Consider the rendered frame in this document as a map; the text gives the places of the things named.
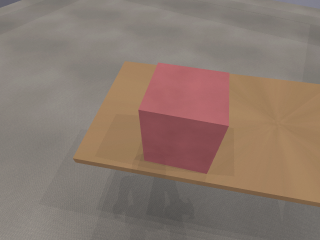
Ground table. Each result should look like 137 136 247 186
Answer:
73 61 320 207

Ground carton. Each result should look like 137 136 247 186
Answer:
138 62 230 174

